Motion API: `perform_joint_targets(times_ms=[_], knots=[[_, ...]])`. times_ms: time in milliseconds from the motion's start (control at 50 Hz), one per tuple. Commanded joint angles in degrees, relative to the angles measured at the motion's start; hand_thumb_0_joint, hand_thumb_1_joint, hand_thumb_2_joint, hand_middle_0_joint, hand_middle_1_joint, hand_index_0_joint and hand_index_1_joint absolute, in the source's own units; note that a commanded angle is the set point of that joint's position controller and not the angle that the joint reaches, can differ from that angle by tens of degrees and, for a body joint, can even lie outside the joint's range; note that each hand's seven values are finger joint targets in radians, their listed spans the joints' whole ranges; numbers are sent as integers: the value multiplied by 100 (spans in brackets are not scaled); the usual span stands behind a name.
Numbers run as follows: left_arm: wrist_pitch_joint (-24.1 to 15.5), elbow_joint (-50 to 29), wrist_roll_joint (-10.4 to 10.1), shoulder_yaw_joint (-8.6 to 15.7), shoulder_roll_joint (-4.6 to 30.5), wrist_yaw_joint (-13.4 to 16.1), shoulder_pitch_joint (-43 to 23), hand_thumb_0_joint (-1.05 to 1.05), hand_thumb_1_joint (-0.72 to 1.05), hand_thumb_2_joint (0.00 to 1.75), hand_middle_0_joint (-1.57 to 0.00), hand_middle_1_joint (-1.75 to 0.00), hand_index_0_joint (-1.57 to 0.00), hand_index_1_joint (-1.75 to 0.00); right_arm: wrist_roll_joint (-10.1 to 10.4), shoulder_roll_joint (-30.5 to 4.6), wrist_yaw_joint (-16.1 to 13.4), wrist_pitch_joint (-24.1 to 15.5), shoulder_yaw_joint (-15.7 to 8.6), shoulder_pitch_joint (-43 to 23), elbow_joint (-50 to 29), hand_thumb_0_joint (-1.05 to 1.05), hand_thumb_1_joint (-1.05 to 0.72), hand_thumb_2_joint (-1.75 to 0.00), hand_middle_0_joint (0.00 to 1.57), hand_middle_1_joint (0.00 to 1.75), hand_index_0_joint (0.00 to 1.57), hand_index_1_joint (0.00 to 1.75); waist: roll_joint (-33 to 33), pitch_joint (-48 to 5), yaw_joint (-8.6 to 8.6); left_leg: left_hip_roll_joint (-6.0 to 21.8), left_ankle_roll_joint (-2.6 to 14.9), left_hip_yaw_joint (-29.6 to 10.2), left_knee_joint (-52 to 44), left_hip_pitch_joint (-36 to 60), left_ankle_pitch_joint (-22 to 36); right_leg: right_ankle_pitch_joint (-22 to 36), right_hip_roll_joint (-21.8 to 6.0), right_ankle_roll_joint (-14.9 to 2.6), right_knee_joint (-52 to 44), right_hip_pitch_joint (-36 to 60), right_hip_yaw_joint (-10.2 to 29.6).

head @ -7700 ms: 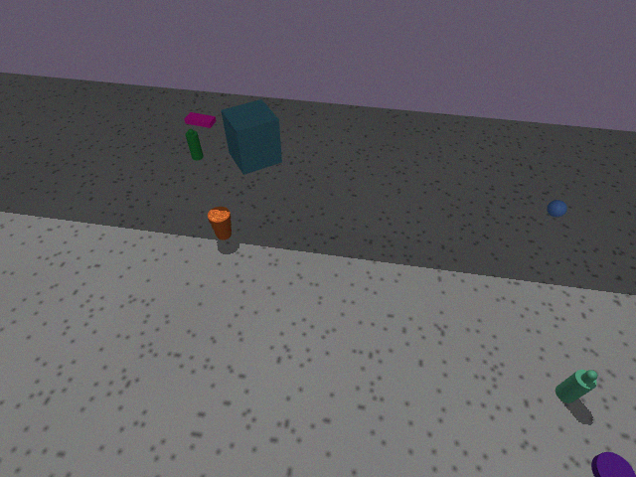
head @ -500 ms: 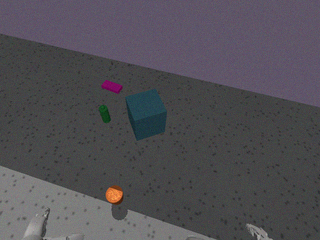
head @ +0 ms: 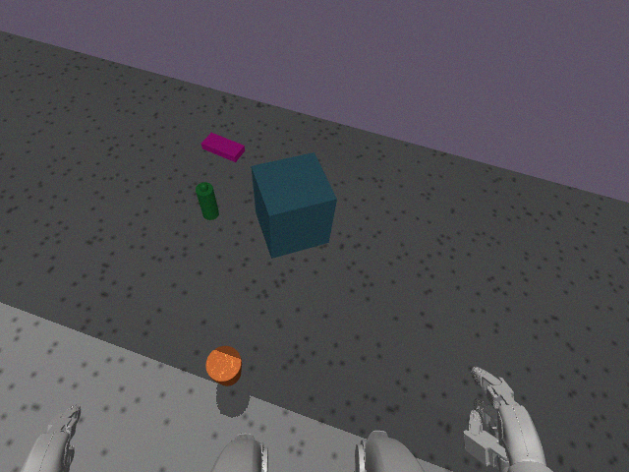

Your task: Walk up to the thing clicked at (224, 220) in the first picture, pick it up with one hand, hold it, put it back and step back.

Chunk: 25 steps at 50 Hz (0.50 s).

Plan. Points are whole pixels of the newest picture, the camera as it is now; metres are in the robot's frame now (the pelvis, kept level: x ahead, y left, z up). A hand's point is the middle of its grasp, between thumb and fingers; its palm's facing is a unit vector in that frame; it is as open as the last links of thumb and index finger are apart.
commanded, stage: go down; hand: left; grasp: from the side
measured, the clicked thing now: (226, 369) +0.39 +0.20 -0.63
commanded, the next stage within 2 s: none
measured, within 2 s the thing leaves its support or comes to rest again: neither
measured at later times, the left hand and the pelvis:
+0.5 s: hand (101, 406) +0.23 +0.33 -0.21, palm faces +0.16 -0.96 -0.23, open 17.4 cm; pelvis -0.04 -0.01 -0.13, yaw -1 degrees
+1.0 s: hand (97, 388) +0.27 +0.37 -0.27, palm faces +0.17 -0.97 -0.17, open 17.1 cm; pelvis -0.08 -0.01 -0.24, yaw -2 degrees
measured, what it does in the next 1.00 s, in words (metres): lowers itself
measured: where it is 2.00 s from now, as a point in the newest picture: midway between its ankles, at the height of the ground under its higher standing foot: outside the picture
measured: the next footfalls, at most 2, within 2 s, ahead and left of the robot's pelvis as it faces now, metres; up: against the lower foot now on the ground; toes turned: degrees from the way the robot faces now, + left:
none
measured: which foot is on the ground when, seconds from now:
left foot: down 0.00-1.00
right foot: down 0.00-1.00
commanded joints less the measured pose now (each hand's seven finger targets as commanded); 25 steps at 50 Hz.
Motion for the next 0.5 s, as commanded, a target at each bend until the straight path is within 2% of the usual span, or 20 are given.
perform_joint_targets(times_ms=[0, 20, 40, 80, 100, 140, 160, 180, 200, 260, 280, 300, 320, 340, 380, 400, 420, 440, 460, 480], knots=[[-261, -871, -35, 654, 1133, 16, 252, 0, -58, 1, -9, -5, -9, -5, -14, -913, -117, -371, -372, 107, -665, 0, -89, -89, 20, 30, 20, 30, 606, -1201, 49, -127, 8, -36, -814, 523, 1918, 1314, 214, -280, -396, 587, 14], [-309, -953, -62, 647, 1138, -23, 249, 0, -57, 1, -8, -5, -8, -6, -13, -926, -111, -390, -370, 83, -684, 0, -90, -90, 20, 30, 20, 30, 719, -1236, 50, -112, -5, -63, -781, 509, 1955, 1286, 232, -292, -280, 426, 8], [-414, -1230, -57, 653, 1166, -31, -115, 0, -57, 1, -8, -5, -8, -5, -28, -909, -122, -435, -376, 7, -827, 0, -90, -90, 20, 30, 20, 30, 677, -1313, -6, -120, 12, -47, -672, 452, 1922, 1320, 213, -276, -253, 410, 21], [-518, -440, -122, 730, 1133, -91, -160, 0, -59, 2, -9, -5, -8, -5, -24, -975, -121, -475, -367, 16, -643, 0, -91, -90, 20, 30, 20, 30, 466, -940, -124, -107, 37, -104, -518, 4, 1483, 959, 228, -270, -60, -57, 16], [-691, -578, -162, 838, 1265, -131, -475, 0, -58, 2, -8, -5, -8, -5, -32, -983, -104, -516, -376, 27, -624, 0, -92, -90, 20, 30, 20, 30, 520, -950, -72, -107, 42, -114, -399, -175, 1341, 843, 216, -273, 88, -255, 42], [-1034, -313, -252, 1033, 1386, -285, -679, 0, -59, 0, -9, -4, -9, -4, -41, -987, -85, -566, -378, 22, -609, 0, -93, -91, 20, 30, 20, 30, 589, -1189, -13, -131, 56, -103, -104, -413, 1146, 694, 186, -276, 369, -529, 95], [-1206, -61, -312, 1073, 1387, -362, -766, 0, -58, 0, -9, -4, -9, -4, -30, -1039, -75, -604, -391, -19, -637, 0, -94, -91, 20, 30, 20, 30, 421, -1283, -57, -136, 74, -76, 66, -595, 1125, 703, 189, -275, 517, -668, 106], [-1443, -182, -396, 1266, 1633, -462, -1108, 0, -61, 0, -9, -4, -9, -4, -22, -1067, -56, -655, -379, -45, -603, 0, -93, -90, 20, 30, 20, 30, 589, -1378, 32, -159, 72, -72, 218, -801, 973, 568, 181, -282, 712, -900, 136], [-1659, 84, -451, 1329, 1638, -565, -1130, 0, -61, 0, -9, -4, -9, -4, -26, -1062, -47, -674, -365, -47, -591, 0, -94, -91, 20, 30, 20, 30, 506, -1559, 1, -180, 83, -46, 416, -943, 1059, 679, 163, -278, 868, -948, 159], [-2296, 577, -617, 1578, 1949, -953, -1539, 0, -61, 3, -9, -11, -10, -10, -17, -1191, -27, -723, -348, -77, -471, 0, -93, -90, 20, 30, 20, 30, 609, -1932, 98, -204, 82, -71, 888, -1424, 957, 548, 137, -308, 1426, -1515, 209], [-2486, 532, -655, 1684, 2065, -1072, -1650, 0, -61, 4, -8, -11, -9, -11, -19, -1231, -30, -713, -354, -23, -447, 0, -94, -90, 20, 30, 20, 30, 713, -2207, 143, -195, 68, -90, 980, -1383, 1063, 635, 118, -319, 1570, -1563, 221], [-2659, 539, -672, 1725, 2147, -1179, -1784, 0, -58, 6, -8, -12, -8, -11, -20, -1278, -41, -692, -367, -7, -434, 0, -93, -90, 20, 30, 20, 30, 757, -2459, 160, -184, 56, -120, 1065, -1344, 1152, 673, 111, -336, 1702, -1654, 212], [-2799, 320, -684, 1651, 2174, -1304, -2102, 0, -59, 5, -7, -11, -7, -10, -41, -1321, -46, -678, -412, -1, -378, 0, -92, -90, 20, 30, 20, 30, 1000, -2645, 170, -184, 25, -143, 1172, -1291, 1107, 624, 100, -344, 1845, -1860, 212], [-2861, 747, -709, 1884, 2326, -1360, -2054, 0, -59, 6, -7, -12, -7, -12, -39, -1376, -48, -647, -405, 27, -335, 0, -92, -90, 20, 30, 20, 30, 858, -2699, 181, -167, 19, -218, 1250, -1377, 1153, 623, 100, -345, 1970, -1966, 170], [-2985, 1212, -759, 2065, 2481, -1485, -2044, 0, -57, 7, -7, -11, -6, -11, -40, -1428, -40, -588, -405, -26, -268, 0, -91, -90, 20, 30, 20, 30, 671, -2654, 273, -198, 56, -142, 1485, -1763, 1041, 539, 110, -347, 2037, -2049, 222], [-3061, 1246, -808, 2208, 2571, -1545, -2138, 0, -59, 8, -7, -12, -7, -12, -37, -1434, -37, -556, -399, 21, -219, 0, -91, -90, 20, 30, 20, 30, 661, -2861, 282, -222, 67, -150, 1623, -1903, 1182, 668, 115, -355, 2176, -2045, 210], [-3086, 1631, -822, 2285, 2551, -1614, -1872, 0, -57, 8, -7, -11, -6, -12, -48, -1423, -10, -517, -373, 12, -191, 0, -91, -90, 20, 30, 20, 30, 555, -2930, 368, -227, 80, -149, 1681, -1976, 1259, 716, 121, -366, 2250, -2029, 192], [-3175, 1331, -859, 2343, 2710, -1702, -2231, 0, -56, 9, -6, -12, -6, -12, -47, -1474, -1, -486, -404, -1, -154, 0, -91, -90, 20, 30, 20, 30, 709, -3088, 380, -227, 86, -156, 1800, -1963, 1285, 689, 120, -382, 2361, -2203, 189], [-3226, 1551, -845, 2442, 2889, -1757, -2330, 0, -55, 9, -7, -12, -6, -12, -58, -1501, 1, -458, -419, -2, -130, 0, -91, -90, 20, 30, 20, 30, 600, -3038, 358, -243, 108, -110, 1902, -2228, 1174, 621, 109, -363, 2358, -2165, 228], [-3274, 1804, -853, 2434, 2824, -1855, -2300, 0, -56, 9, -6, -12, -6, -12, -58, -1494, 5, -438, -388, -57, -101, 0, -91, -90, 20, 30, 20, 30, 554, -2943, 333, -241, 122, -110, 2013, -2358, 1178, 626, 121, -373, 2477, -2339, 211]])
